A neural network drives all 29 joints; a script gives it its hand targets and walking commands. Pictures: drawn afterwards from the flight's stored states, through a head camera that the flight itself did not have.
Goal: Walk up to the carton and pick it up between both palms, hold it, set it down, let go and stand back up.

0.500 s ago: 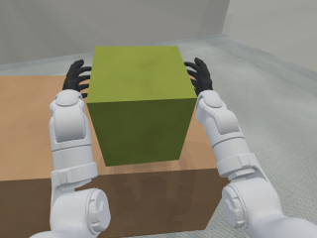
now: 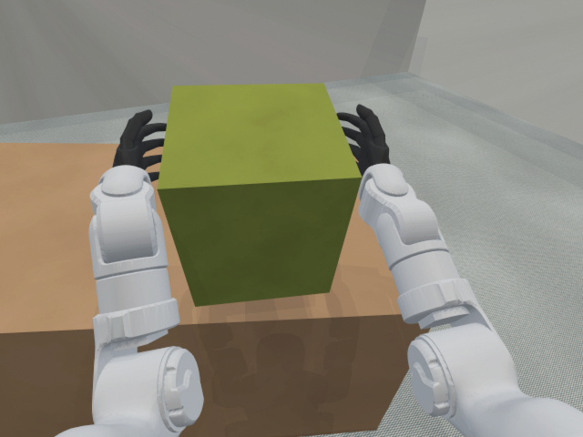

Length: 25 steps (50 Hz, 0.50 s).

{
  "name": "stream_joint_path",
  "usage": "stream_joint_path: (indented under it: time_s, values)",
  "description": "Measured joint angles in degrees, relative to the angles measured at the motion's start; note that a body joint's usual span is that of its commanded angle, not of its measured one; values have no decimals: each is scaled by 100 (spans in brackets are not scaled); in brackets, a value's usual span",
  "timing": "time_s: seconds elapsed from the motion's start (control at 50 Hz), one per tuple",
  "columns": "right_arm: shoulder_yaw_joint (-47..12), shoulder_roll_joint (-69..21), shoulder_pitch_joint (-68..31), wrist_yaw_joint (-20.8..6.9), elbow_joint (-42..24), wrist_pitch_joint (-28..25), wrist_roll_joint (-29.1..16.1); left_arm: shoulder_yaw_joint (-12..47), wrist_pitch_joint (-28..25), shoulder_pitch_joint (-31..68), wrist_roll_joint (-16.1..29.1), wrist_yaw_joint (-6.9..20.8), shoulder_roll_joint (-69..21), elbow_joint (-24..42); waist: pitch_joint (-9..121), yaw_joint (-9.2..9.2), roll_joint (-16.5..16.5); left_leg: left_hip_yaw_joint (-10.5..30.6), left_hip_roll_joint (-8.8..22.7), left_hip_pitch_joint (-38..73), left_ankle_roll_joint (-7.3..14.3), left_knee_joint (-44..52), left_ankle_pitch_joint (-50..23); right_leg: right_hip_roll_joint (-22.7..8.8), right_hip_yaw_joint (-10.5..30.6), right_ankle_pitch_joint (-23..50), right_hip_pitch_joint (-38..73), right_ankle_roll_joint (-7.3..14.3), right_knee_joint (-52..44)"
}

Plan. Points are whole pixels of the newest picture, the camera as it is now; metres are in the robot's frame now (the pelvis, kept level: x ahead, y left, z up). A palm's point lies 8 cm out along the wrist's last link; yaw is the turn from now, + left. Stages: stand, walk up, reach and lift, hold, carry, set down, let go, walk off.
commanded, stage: hold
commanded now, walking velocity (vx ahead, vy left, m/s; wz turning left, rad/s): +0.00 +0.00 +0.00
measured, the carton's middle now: (257, 198) +0.40 +0.02 +0.17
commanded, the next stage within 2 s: none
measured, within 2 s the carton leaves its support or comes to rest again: neither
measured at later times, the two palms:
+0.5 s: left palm (139, 174) +0.36 +0.16 +0.24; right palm (375, 169) +0.36 -0.14 +0.23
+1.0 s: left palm (147, 176) +0.36 +0.16 +0.23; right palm (380, 174) +0.36 -0.14 +0.23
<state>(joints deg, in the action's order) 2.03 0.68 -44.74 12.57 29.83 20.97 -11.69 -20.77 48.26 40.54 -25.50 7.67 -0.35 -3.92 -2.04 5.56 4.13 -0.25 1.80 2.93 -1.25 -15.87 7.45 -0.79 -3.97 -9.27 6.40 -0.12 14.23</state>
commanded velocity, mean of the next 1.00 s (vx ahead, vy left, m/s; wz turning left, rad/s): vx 0.00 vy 0.00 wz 0.00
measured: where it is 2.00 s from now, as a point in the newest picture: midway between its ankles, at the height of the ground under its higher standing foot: outside the picture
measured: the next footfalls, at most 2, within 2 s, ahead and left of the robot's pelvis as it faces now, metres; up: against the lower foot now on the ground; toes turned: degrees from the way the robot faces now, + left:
none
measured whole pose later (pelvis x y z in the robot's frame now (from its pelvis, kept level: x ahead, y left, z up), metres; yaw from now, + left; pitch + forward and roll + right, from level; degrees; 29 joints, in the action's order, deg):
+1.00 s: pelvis +0.00 +0.00 +0.00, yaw -1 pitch -11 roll +0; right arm 0.3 2.3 -43.0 12.7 28.3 20.0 -12.8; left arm -19.5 47.2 39.0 -24.4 6.2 -1.3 -2.7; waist -3.1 5.8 3.4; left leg -1.5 2.0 2.4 -1.0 -16.4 7.9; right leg -0.7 -2.7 -9.1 5.4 -0.4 14.6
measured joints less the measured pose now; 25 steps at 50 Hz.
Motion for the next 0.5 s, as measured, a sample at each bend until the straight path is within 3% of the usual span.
stream_joint_path:
  time_s: [0.5]
  values:
    - [-108,15,97,72,-75,-64,-20,-41,-86,-32,-28,79,-17,8,-56,35,-31,20,36,23,-24,8,-2,38,-19,8,38,24,-32]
